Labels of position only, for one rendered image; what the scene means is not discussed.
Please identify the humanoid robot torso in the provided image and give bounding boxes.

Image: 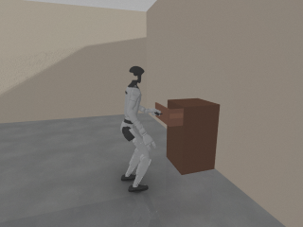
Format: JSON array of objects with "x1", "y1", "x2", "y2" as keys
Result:
[{"x1": 120, "y1": 85, "x2": 142, "y2": 134}]

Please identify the robot right foot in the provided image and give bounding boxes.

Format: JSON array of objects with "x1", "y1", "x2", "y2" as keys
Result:
[{"x1": 128, "y1": 184, "x2": 149, "y2": 192}]

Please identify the robot left hand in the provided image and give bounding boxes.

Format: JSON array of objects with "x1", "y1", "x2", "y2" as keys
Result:
[{"x1": 150, "y1": 108, "x2": 161, "y2": 116}]

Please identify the robot left forearm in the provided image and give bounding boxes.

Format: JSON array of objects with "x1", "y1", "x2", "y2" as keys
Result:
[{"x1": 138, "y1": 105, "x2": 151, "y2": 114}]

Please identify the robot right upper arm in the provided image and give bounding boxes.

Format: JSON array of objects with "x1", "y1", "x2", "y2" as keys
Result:
[{"x1": 126, "y1": 88, "x2": 141, "y2": 116}]

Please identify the robot right forearm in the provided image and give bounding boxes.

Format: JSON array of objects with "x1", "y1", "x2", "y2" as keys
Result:
[{"x1": 128, "y1": 111, "x2": 147, "y2": 136}]

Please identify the robot right hand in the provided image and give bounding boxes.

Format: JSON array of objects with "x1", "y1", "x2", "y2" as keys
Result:
[{"x1": 142, "y1": 134, "x2": 157, "y2": 152}]

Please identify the drawer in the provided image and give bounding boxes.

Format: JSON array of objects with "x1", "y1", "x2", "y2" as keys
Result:
[{"x1": 155, "y1": 102, "x2": 184, "y2": 127}]

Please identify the cabinet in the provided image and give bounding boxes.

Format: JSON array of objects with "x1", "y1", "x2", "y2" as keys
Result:
[{"x1": 166, "y1": 98, "x2": 221, "y2": 175}]

